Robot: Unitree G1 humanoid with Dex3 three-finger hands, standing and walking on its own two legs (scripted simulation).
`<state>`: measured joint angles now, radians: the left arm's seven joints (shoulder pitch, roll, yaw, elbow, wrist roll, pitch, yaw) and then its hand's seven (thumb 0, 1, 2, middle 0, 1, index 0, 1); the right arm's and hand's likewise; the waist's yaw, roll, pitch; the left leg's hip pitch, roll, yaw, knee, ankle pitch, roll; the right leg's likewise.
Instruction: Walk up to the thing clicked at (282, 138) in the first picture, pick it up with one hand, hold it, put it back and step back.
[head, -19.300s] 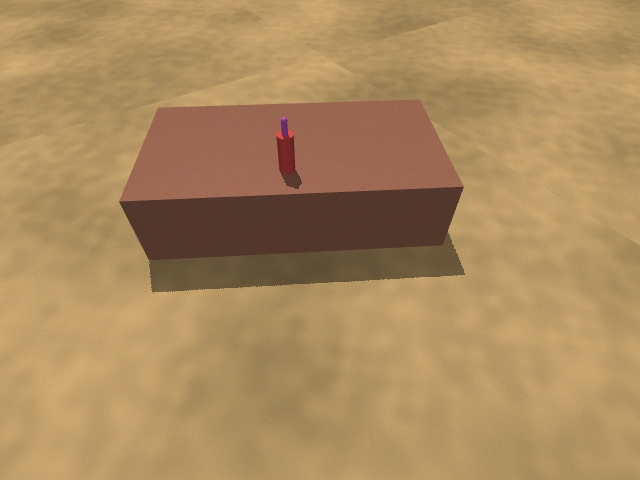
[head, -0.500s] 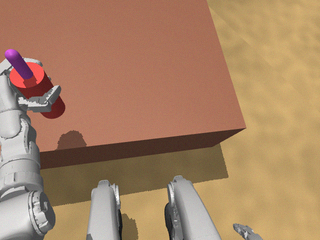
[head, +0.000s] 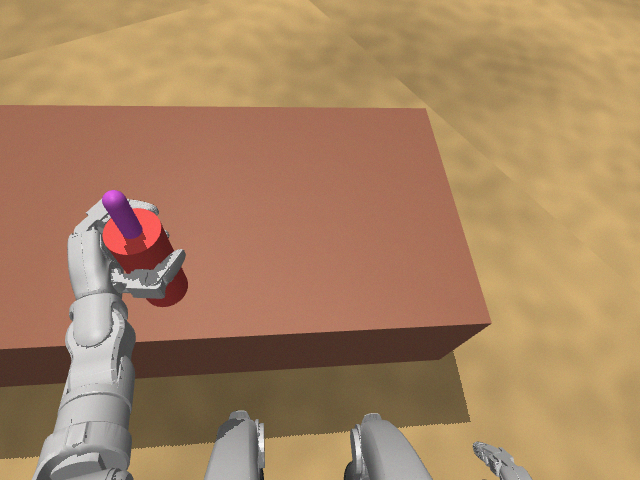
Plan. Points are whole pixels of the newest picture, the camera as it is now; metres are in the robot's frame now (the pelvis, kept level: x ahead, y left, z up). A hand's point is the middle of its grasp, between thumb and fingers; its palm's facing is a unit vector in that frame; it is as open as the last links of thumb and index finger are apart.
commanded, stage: lift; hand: left
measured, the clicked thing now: (144, 250) +0.40 +0.21 +0.02
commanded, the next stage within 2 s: hold in 0.92 s
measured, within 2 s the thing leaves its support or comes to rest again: neither
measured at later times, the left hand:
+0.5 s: hand (150, 241) +0.38 +0.18 +0.08, palm faces +0.23 -0.97 -0.02, open 9.0 cm
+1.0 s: hand (151, 237) +0.38 +0.18 +0.09, palm faces +0.24 -0.97 -0.01, open 9.0 cm
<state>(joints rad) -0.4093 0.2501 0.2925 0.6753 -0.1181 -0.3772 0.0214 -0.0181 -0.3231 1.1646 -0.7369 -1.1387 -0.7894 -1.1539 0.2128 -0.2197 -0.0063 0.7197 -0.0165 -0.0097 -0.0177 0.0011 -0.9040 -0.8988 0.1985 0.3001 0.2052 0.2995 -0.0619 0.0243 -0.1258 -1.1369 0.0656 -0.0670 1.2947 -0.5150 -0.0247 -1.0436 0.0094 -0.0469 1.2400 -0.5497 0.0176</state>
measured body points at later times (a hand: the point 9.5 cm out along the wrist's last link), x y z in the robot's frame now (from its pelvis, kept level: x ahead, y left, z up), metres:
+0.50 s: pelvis +0.02 -0.01 +0.05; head +0.10 +0.01 +0.49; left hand +0.37 +0.23 +0.08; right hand +0.13 -0.25 -0.07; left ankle +0.05 +0.13 -0.62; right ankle +0.03 -0.14 -0.62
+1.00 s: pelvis +0.03 -0.01 +0.07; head +0.09 +0.00 +0.51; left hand +0.36 +0.23 +0.10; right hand +0.15 -0.25 -0.05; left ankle +0.05 +0.13 -0.62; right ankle +0.03 -0.14 -0.62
